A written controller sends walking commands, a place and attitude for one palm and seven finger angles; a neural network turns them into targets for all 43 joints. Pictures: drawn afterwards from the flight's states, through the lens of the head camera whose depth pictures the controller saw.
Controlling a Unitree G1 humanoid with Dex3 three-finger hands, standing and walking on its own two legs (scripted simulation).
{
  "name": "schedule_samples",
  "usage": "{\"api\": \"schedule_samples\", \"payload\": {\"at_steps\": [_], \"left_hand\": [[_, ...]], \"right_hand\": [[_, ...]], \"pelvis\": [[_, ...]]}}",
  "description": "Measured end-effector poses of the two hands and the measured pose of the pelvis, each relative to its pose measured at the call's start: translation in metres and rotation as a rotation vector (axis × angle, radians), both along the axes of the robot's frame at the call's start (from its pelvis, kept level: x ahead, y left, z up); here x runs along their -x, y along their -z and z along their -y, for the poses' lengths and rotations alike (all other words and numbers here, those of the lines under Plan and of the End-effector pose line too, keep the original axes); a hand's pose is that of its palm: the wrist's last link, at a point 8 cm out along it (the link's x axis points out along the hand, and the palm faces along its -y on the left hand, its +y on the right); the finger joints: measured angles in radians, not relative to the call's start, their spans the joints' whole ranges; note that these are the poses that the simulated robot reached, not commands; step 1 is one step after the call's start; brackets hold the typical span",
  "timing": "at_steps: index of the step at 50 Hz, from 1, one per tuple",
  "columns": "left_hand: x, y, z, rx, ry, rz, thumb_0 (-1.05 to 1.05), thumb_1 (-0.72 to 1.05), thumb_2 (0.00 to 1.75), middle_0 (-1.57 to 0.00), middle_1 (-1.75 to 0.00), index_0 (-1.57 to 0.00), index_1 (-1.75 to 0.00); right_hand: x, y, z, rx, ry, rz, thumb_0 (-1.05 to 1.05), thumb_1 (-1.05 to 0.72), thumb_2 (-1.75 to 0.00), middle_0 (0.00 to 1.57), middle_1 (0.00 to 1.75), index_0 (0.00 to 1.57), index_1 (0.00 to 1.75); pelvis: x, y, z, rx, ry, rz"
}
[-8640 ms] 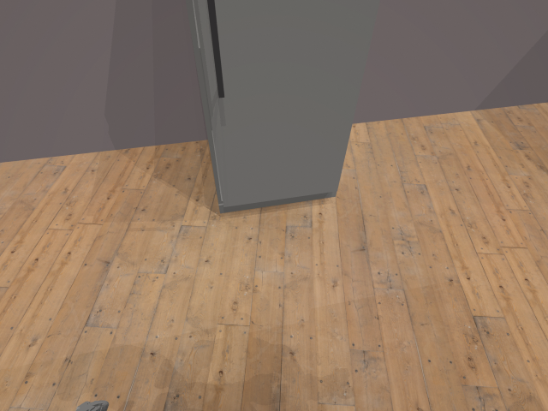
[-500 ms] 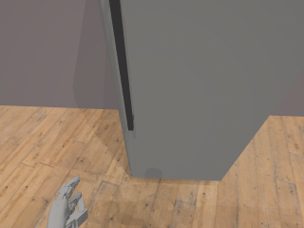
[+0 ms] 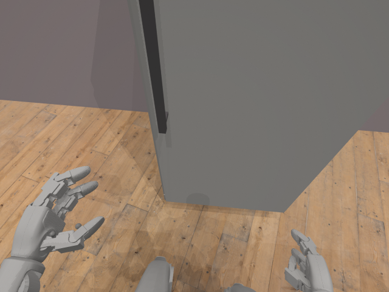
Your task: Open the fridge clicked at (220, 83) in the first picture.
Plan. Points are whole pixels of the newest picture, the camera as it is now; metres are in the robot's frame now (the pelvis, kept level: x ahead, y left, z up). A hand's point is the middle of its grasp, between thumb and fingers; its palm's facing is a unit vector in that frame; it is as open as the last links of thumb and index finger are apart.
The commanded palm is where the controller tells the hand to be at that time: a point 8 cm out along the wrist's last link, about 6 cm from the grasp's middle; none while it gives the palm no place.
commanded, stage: raise the hand to about handle height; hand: left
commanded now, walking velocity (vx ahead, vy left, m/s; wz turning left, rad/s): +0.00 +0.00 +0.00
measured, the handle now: (154, 36) +0.51 +0.14 +0.24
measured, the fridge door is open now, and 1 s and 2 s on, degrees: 0 0 0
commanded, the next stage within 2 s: move the hooked fingers beside the handle in 1.44 s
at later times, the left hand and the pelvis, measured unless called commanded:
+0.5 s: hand (49, 192) +0.25 +0.27 +0.11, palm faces +0.03 -1.00 -0.05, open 12.9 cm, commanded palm +0.22 +0.33 +0.12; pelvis +0.01 +0.03 +0.03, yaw -1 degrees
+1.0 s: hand (27, 154) +0.29 +0.30 +0.15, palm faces +0.04 -1.00 -0.04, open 14.0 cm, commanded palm +0.25 +0.35 +0.15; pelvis +0.01 +0.03 +0.06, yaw -1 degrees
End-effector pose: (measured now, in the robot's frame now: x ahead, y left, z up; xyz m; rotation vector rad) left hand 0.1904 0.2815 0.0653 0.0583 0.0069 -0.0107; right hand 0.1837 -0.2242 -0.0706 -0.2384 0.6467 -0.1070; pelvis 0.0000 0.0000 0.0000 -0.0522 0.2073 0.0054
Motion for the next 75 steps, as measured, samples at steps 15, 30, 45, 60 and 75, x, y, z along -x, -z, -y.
{"api": "schedule_samples", "payload": {"at_steps": [15, 30, 45, 60, 75], "left_hand": [[-0.021, -0.025, -0.028, 0.005, -0.044, -0.029, 0.0, -0.02, 0.51, -0.27, -0.89, -0.27, -0.89], [-0.039, -0.057, -0.054, 0.006, -0.048, 0.017, -0.01, -0.37, 0.36, -0.29, -1.12, -0.29, -1.11], [-0.063, -0.083, -0.073, 0.013, -0.053, 0.012, -0.01, -0.49, 0.3, -0.3, -1.2, -0.3, -1.19], [-0.077, -0.086, -0.064, 0.029, -0.04, -0.007, -0.01, -0.5, 0.3, -0.3, -1.2, -0.3, -1.2], [-0.075, -0.089, -0.057, 0.031, -0.048, 0.006, -0.01, -0.5, 0.3, -0.3, -1.2, -0.3, -1.2]], "right_hand": [[0.047, -0.018, 0.007, 0.027, 0.104, -0.072, 0.02, -0.9, -0.9, 0.2, 0.3, 0.21, 0.3], [0.01, -0.058, -0.023, 0.027, 0.03, 0.059, 0.02, -0.9, -0.9, 0.2, 0.3, 0.2, 0.3], [0.018, -0.059, -0.026, 0.015, 0.024, 0.014, 0.02, -0.9, -0.9, 0.2, 0.3, 0.21, 0.3], [0.034, -0.062, 0.002, 0.037, 0.085, -0.015, 0.02, -0.9, -0.9, 0.2, 0.3, 0.21, 0.3], [0.026, -0.06, 0.002, 0.013, 0.076, -0.006, 0.02, -0.9, -0.9, 0.2, 0.3, 0.21, 0.3]], "pelvis": [[-0.008, -0.024, -0.023, -0.017, 0.029, 0.016], [-0.009, -0.041, -0.036, -0.002, 0.013, 0.077], [-0.01, -0.053, -0.035, -0.008, 0.009, 0.114], [-0.014, -0.058, -0.027, -0.02, 0.023, 0.119], [-0.014, -0.059, -0.019, -0.025, 0.022, 0.125]]}}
